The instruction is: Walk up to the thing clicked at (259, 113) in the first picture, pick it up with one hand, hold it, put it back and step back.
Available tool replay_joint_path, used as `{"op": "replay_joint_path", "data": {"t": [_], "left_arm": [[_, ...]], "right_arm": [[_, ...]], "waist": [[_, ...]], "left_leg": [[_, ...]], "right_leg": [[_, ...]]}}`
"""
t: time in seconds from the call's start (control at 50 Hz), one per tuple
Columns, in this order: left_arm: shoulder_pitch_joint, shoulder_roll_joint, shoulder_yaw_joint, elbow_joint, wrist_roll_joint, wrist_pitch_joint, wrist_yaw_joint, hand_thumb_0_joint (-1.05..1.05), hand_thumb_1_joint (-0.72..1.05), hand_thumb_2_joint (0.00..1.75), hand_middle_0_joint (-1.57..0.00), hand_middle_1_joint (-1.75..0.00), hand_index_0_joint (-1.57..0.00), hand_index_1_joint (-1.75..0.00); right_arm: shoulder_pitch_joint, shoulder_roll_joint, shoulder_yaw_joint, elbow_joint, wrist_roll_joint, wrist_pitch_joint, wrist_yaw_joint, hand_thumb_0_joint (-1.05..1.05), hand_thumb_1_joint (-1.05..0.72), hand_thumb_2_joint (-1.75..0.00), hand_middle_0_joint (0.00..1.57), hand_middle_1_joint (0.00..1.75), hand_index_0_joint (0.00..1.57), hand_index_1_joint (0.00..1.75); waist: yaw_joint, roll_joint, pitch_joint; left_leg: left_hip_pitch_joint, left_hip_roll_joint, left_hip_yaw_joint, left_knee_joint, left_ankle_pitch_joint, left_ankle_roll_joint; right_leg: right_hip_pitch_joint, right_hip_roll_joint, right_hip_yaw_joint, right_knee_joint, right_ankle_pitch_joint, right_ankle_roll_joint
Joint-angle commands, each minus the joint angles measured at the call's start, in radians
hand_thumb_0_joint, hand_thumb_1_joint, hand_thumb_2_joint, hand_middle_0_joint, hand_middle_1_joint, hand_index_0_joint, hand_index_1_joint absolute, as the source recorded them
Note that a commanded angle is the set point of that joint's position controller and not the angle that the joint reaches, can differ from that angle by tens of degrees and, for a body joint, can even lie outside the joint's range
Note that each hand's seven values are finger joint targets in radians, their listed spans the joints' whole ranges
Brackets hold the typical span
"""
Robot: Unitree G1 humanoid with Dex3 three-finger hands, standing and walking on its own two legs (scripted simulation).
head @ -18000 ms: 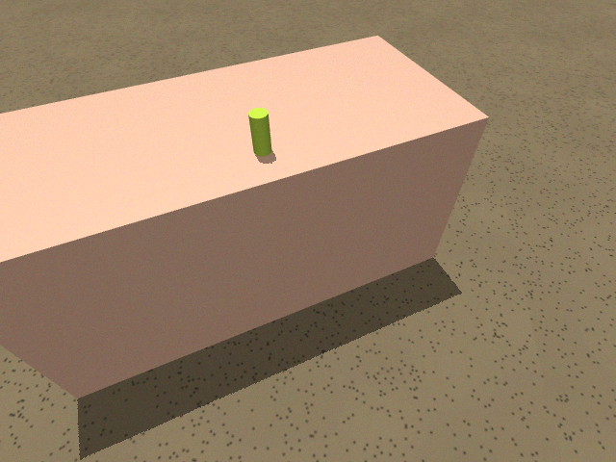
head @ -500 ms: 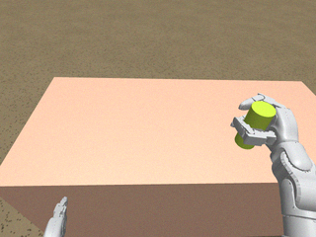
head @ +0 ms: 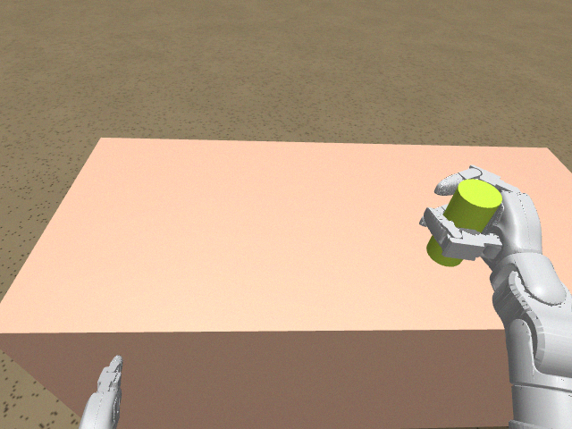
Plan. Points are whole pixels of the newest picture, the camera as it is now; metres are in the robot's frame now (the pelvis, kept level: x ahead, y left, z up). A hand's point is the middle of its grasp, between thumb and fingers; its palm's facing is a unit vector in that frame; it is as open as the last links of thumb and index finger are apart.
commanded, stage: hold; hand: right
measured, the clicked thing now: (460, 225) +0.33 -0.18 +0.17
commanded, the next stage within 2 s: crouch in 0.04 s
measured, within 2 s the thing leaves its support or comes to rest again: neither
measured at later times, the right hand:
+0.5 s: hand (435, 230) +0.36 -0.17 +0.13, palm faces +0.08 +1.00 +0.01, open 6.1 cm
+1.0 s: hand (415, 225) +0.42 -0.18 +0.07, palm faces +0.06 +1.00 +0.03, open 6.1 cm
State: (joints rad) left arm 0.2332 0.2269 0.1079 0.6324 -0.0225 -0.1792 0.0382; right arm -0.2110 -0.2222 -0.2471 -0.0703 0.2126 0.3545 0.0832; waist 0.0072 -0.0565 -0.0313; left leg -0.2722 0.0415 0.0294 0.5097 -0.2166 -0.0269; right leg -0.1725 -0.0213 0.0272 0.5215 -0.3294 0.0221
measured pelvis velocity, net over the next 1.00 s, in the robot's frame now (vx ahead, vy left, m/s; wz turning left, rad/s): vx -0.01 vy -0.01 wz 0.03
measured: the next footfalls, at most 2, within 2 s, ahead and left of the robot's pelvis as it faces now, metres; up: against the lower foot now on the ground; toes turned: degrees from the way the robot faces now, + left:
none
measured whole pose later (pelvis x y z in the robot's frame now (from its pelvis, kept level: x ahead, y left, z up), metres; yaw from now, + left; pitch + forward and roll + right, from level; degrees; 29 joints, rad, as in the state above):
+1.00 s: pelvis -0.01 -0.01 -0.01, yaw +1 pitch +8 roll +0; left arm 0.26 0.21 0.04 0.48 -0.01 -0.16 0.06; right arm -0.58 -0.31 -0.31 0.81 0.15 -0.19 0.13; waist 0.09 0.01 -0.04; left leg -0.53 0.04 0.00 0.63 -0.23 -0.03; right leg -0.43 -0.02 0.00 0.67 -0.37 0.02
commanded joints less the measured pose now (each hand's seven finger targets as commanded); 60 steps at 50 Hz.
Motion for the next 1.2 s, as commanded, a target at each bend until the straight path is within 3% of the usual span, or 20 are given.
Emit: {"op": "replay_joint_path", "data": {"t": [0.0, 0.1, 0.28, 0.4, 0.48, 0.56, 0.58, 0.62, 0.68, 0.7, 0.72, 0.86, 0.88, 0.92, 0.94, 1.02, 1.04, 1.1, 1.14, 1.18], "left_arm": [[-0.090, 0.127, 0.053, -0.161, -0.002, -0.057, 0.005, 0.00, -0.54, 0.05, -0.05, -0.05, -0.05, -0.05], [-0.109, 0.119, 0.038, -0.172, -0.002, -0.059, 0.006, 0.00, -0.55, 0.05, -0.05, -0.05, -0.05, -0.05], [-0.094, 0.110, 0.033, -0.117, 0.000, -0.064, 0.000, 0.00, -0.54, 0.05, -0.05, -0.05, -0.05, -0.05], [-0.096, 0.144, 0.060, -0.171, 0.006, -0.099, 0.008, 0.00, -0.55, 0.05, -0.05, -0.05, -0.05, -0.05], [-0.117, 0.088, 0.003, -0.166, 0.005, -0.113, 0.007, 0.00, -0.54, 0.05, -0.05, -0.05, -0.05, -0.05], [-0.085, 0.130, 0.027, -0.175, 0.012, -0.094, 0.020, 0.00, -0.54, 0.05, -0.05, -0.05, -0.05, -0.05], [-0.054, 0.066, -0.024, -0.137, 0.010, -0.087, 0.011, 0.00, -0.54, 0.05, -0.05, -0.05, -0.05, -0.05], [-0.105, 0.155, 0.042, -0.217, 0.010, -0.080, 0.024, 0.00, -0.54, 0.05, -0.05, -0.05, -0.05, -0.05], [-0.063, 0.071, -0.046, -0.214, 0.010, -0.060, 0.011, 0.00, -0.54, 0.05, -0.05, -0.05, -0.05, -0.05], [-0.092, 0.078, -0.028, -0.219, 0.008, -0.056, 0.015, 0.00, -0.55, 0.05, -0.05, -0.05, -0.05, -0.05], [-0.093, 0.145, 0.018, -0.261, 0.008, -0.053, 0.027, 0.00, -0.55, 0.05, -0.05, -0.05, -0.05, -0.05], [-0.026, 0.149, 0.023, -0.287, 0.009, -0.036, 0.034, 0.00, -0.54, 0.05, -0.05, -0.05, -0.06, -0.05], [-0.010, 0.098, -0.027, -0.276, 0.009, -0.034, 0.027, 0.00, -0.55, 0.05, -0.06, -0.05, -0.06, -0.05], [-0.022, 0.179, 0.040, -0.339, 0.008, -0.035, 0.037, 0.00, -0.54, 0.05, -0.06, -0.05, -0.06, -0.05], [0.041, 0.123, 0.000, -0.270, 0.011, -0.026, 0.029, 0.00, -0.55, 0.05, -0.05, -0.05, -0.05, -0.05], [0.004, 0.173, 0.040, -0.330, 0.011, -0.029, 0.030, 0.00, -0.55, 0.05, -0.06, -0.05, -0.06, -0.05], [0.017, 0.123, -0.007, -0.319, 0.012, -0.027, 0.021, 0.00, -0.55, 0.06, -0.06, -0.05, -0.05, -0.05], [-0.013, 0.159, 0.013, -0.391, 0.009, -0.026, 0.025, 0.00, -0.55, 0.05, -0.06, -0.05, -0.06, -0.05], [0.037, 0.102, -0.029, -0.355, 0.011, -0.019, 0.013, 0.00, -0.54, 0.05, -0.06, -0.06, -0.06, -0.05], [0.030, 0.147, 0.009, -0.365, 0.013, -0.019, 0.018, 0.00, -0.55, 0.05, -0.06, -0.05, -0.06, -0.05]], "right_arm": [[-0.327, -0.175, -0.062, -0.230, 0.010, -0.079, -0.005, 0.00, -0.57, -1.32, 1.40, 1.44, 1.41, 1.44], [-0.340, -0.139, -0.020, -0.267, 0.010, -0.078, 0.002, 0.00, -0.57, -1.32, 1.40, 1.45, 1.41, 1.45], [-0.368, -0.150, -0.043, -0.121, 0.000, -0.089, -0.009, 0.00, -0.63, -1.34, 1.44, 1.47, 1.45, 1.47], [-0.522, -0.164, -0.031, 0.026, -0.016, -0.206, -0.012, 0.00, -0.66, -1.33, 1.45, 1.46, 1.45, 1.46], [-0.612, -0.163, -0.014, 0.131, -0.021, -0.311, -0.016, 0.00, -0.66, -1.34, 1.46, 1.47, 1.46, 1.47], [-0.622, -0.229, -0.065, 0.280, -0.032, -0.389, -0.025, 0.00, -0.62, -1.35, 1.46, 1.48, 1.47, 1.48], [-0.643, -0.204, -0.036, 0.300, -0.034, -0.409, -0.019, 0.00, -0.63, -1.37, 1.47, 1.50, 1.47, 1.50], [-0.650, -0.268, -0.087, 0.368, -0.036, -0.446, -0.018, 0.00, -0.61, -1.37, 1.46, 1.50, 1.47, 1.50], [-0.662, -0.219, -0.058, 0.428, -0.034, -0.493, 0.002, 0.00, -0.61, -1.36, 1.45, 1.49, 1.46, 1.49], [-0.726, -0.248, -0.073, 0.400, -0.030, -0.520, 0.007, 0.00, -0.62, -1.36, 1.46, 1.49, 1.47, 1.49], [-0.694, -0.293, -0.104, 0.494, -0.036, -0.524, 0.007, 0.00, -0.61, -1.35, 1.45, 1.48, 1.46, 1.48], [-0.775, -0.299, -0.099, 0.611, -0.040, -0.605, 0.034, 0.00, -0.57, -1.34, 1.41, 1.46, 1.43, 1.46], [-0.769, -0.240, -0.049, 0.623, -0.042, -0.614, 0.043, 0.00, -0.58, -1.33, 1.40, 1.45, 1.42, 1.45], [-0.808, -0.335, -0.113, 0.646, -0.045, -0.635, 0.041, 0.00, -0.56, -1.32, 1.39, 1.43, 1.40, 1.43], [-0.801, -0.306, -0.089, 0.657, -0.048, -0.640, 0.050, 0.00, -0.56, -1.30, 1.38, 1.41, 1.39, 1.42], [-0.843, -0.328, -0.114, 0.682, -0.044, -0.667, 0.057, 0.00, -0.57, -1.28, 1.36, 1.39, 1.37, 1.39], [-0.856, -0.303, -0.085, 0.697, -0.052, -0.673, 0.062, 0.00, -0.56, -1.29, 1.36, 1.40, 1.37, 1.40], [-0.859, -0.349, -0.122, 0.742, -0.053, -0.688, 0.061, 0.00, -0.56, -1.29, 1.36, 1.39, 1.37, 1.39], [-0.870, -0.316, -0.098, 0.759, -0.056, -0.697, 0.068, 0.00, -0.55, -1.31, 1.37, 1.42, 1.39, 1.42], [-0.884, -0.355, -0.122, 0.740, -0.057, -0.710, 0.067, 0.00, -0.56, -1.32, 1.38, 1.42, 1.39, 1.42]], "waist": [[0.004, 0.050, -0.197], [0.008, 0.049, -0.218], [0.025, 0.063, -0.127], [0.055, 0.089, -0.194], [0.032, 0.049, -0.250], [0.037, 0.052, -0.292], [0.031, 0.006, -0.273], [0.041, 0.031, -0.333], [0.040, 0.021, -0.323], [0.038, 0.005, -0.355], [0.060, 0.045, -0.360], [0.086, 0.043, -0.342], [0.080, 0.035, -0.337], [0.092, 0.057, -0.406], [0.086, 0.002, -0.401], [0.100, 0.013, -0.421], [0.090, -0.004, -0.426], [0.092, 0.036, -0.452], [0.096, -0.020, -0.435], [0.093, -0.023, -0.466]], "left_leg": [[0.117, -0.028, 0.042, -0.058, 0.163, 0.010], [0.123, -0.025, 0.040, -0.045, 0.242, 0.011], [0.062, -0.031, 0.039, -0.067, 0.112, 0.008], [0.052, -0.027, 0.026, -0.048, 0.104, 0.004], [0.061, -0.025, 0.018, -0.013, 0.142, 0.010], [0.067, -0.023, 0.007, 0.005, 0.170, 0.014], [0.054, -0.026, 0.010, 0.011, 0.171, 0.018], [0.072, -0.026, 0.006, 0.021, 0.212, 0.022], [0.064, -0.030, 0.006, 0.040, 0.258, 0.030], [0.067, -0.028, 0.001, 0.042, 0.250, 0.028], [0.072, -0.027, -0.002, 0.042, 0.257, 0.027], [-0.026, -0.035, 0.001, 0.066, 0.195, 0.025], [-0.020, -0.033, -0.001, 0.072, 0.207, 0.024], [-0.016, -0.035, 0.000, 0.092, 0.244, 0.024], [-0.018, -0.028, -0.009, 0.106, 0.267, 0.027], [-0.073, -0.033, -0.008, 0.125, 0.247, 0.030], [-0.068, -0.033, -0.009, 0.139, 0.255, 0.032], [-0.039, -0.032, -0.011, 0.147, 0.254, 0.029], [-0.076, -0.035, -0.012, 0.153, 0.239, 0.033], [-0.081, -0.038, -0.011, 0.167, 0.249, 0.034]], "right_leg": [[-0.005, 0.024, -0.023, -0.075, 0.208, -0.026], [0.026, 0.021, -0.024, -0.062, 0.287, -0.022], [-0.043, 0.019, -0.021, -0.084, 0.151, -0.031], [-0.049, 0.018, -0.024, -0.060, 0.127, -0.035], [-0.068, 0.019, -0.027, -0.036, 0.170, -0.027], [-0.097, 0.019, -0.030, -0.013, 0.193, -0.024], [-0.109, 0.017, -0.031, -0.015, 0.201, -0.018], [-0.100, 0.014, -0.027, -0.003, 0.243, -0.015], [-0.126, 0.010, -0.029, 0.015, 0.309, -0.007], [-0.125, 0.012, -0.033, 0.022, 0.292, -0.011], [-0.128, 0.014, -0.034, 0.023, 0.284, -0.016], [-0.161, 0.006, -0.026, 0.046, 0.230, -0.017], [-0.166, 0.011, -0.031, 0.055, 0.233, -0.016], [-0.162, 0.007, -0.026, 0.077, 0.277, -0.016], [-0.173, 0.018, -0.036, 0.087, 0.288, -0.014], [-0.185, 0.009, -0.025, 0.114, 0.295, -0.012], [-0.196, 0.009, -0.027, 0.120, 0.309, -0.008], [-0.238, 0.014, -0.030, 0.132, 0.278, -0.014], [-0.234, 0.012, -0.030, 0.138, 0.290, -0.008], [-0.229, 0.009, -0.026, 0.150, 0.320, -0.005]]}}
